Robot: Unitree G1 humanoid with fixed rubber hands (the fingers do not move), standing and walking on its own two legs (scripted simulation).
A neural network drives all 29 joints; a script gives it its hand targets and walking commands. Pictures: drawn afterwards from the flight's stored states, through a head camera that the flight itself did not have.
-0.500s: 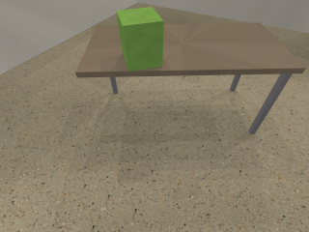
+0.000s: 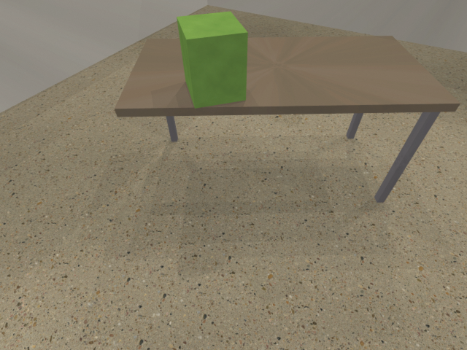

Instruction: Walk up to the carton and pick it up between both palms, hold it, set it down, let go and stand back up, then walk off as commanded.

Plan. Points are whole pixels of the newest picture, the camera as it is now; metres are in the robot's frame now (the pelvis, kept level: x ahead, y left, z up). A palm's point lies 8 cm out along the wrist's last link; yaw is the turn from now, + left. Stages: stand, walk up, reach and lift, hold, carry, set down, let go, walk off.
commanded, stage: stand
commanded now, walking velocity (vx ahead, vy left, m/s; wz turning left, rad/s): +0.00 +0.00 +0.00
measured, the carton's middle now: (212, 60) +1.08 +0.09 -0.01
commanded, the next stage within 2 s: none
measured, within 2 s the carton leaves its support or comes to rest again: neither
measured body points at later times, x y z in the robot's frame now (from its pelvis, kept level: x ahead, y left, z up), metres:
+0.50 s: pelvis +0.01 +0.00 +0.00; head +0.02 +0.00 +0.45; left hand +0.06 +0.29 -0.14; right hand +0.05 -0.30 -0.14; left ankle +0.01 +0.15 -0.75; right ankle -0.01 -0.12 -0.75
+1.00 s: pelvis +0.01 +0.00 +0.00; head +0.02 +0.00 +0.45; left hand +0.08 +0.29 -0.14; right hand +0.06 -0.30 -0.14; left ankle +0.01 +0.15 -0.75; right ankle -0.01 -0.12 -0.75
